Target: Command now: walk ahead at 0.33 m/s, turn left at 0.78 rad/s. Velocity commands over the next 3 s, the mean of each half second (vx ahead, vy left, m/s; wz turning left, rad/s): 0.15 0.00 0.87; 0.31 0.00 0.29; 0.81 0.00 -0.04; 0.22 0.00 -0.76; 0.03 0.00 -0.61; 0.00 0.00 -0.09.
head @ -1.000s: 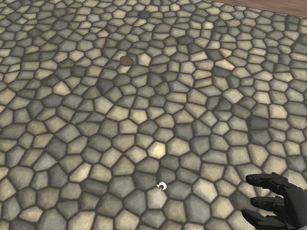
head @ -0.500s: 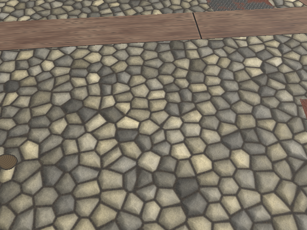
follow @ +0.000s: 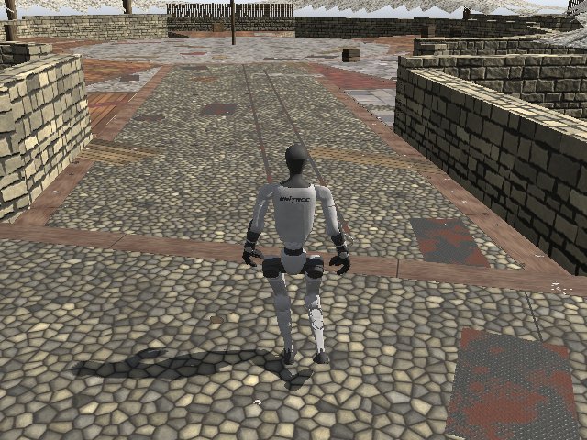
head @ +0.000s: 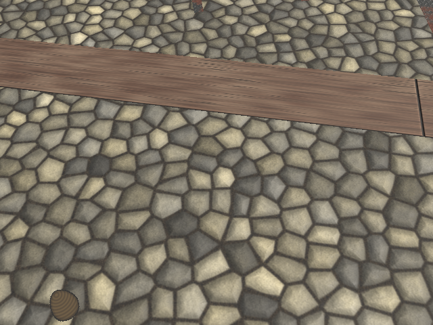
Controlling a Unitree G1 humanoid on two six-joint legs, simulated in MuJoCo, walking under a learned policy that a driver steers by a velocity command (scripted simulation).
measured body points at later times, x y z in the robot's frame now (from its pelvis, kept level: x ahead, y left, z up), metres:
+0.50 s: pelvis +0.19 -0.06 +0.01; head +0.24 -0.04 +0.46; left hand +0.21 +0.26 -0.08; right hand +0.48 -0.24 -0.07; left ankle +0.13 +0.06 -0.64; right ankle +0.32 -0.13 -0.72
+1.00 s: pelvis +0.25 +0.00 +0.03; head +0.24 +0.01 +0.48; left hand +0.22 +0.31 -0.07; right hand +0.46 -0.20 -0.07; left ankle +0.14 +0.06 -0.72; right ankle +0.41 -0.08 -0.67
